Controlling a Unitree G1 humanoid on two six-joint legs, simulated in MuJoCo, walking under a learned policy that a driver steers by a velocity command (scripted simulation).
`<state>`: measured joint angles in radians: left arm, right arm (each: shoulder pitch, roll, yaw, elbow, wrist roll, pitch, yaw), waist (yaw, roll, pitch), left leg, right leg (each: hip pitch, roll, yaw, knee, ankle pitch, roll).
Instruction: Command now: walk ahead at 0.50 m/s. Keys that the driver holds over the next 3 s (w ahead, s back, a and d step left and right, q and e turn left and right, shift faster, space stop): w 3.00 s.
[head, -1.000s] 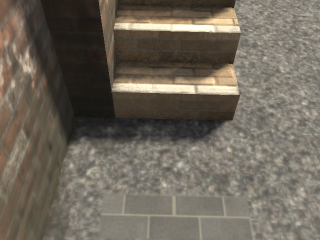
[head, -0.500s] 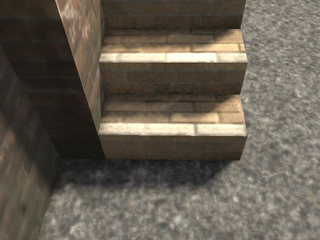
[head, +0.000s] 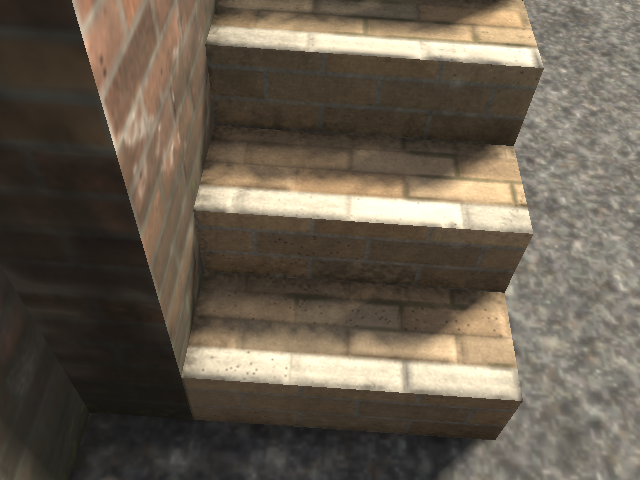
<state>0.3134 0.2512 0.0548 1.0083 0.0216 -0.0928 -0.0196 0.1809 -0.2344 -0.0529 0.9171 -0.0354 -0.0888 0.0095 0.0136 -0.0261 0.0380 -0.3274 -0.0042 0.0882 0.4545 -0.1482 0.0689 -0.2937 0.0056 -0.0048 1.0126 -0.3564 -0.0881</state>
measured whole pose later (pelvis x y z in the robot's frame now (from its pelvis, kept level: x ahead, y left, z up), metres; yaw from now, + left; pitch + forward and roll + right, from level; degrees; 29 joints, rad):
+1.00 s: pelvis +0.40 -0.03 +0.00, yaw -1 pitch +0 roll +1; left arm 0.21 0.20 0.03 0.98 0.01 -0.07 0.01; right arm 0.37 -0.12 -0.02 1.00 -0.04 -0.06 -0.06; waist -0.04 -0.07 -0.01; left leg -0.21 -0.04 0.12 0.48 -0.28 0.06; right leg -0.57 0.06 0.04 1.54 -0.38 -0.09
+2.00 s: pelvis +0.82 -0.09 +0.28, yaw +0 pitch +0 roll +3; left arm 0.44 0.20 0.06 0.98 0.04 -0.08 -0.03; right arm 0.17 -0.18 -0.03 0.87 0.01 0.03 -0.08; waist 0.00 0.01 0.00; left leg -0.72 -0.06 0.15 1.21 -0.52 0.14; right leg -0.46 0.05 0.06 1.51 0.03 -0.13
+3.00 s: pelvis +1.31 -0.05 +0.67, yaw +2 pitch +7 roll +3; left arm 0.30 0.24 0.06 0.98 0.00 -0.04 -0.09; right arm 0.22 -0.20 -0.02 0.71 -0.01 0.04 0.12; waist -0.07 -0.04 -0.09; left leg -0.87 -0.07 0.12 1.18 -0.45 0.10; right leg -0.63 0.01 0.33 1.50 0.24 -0.15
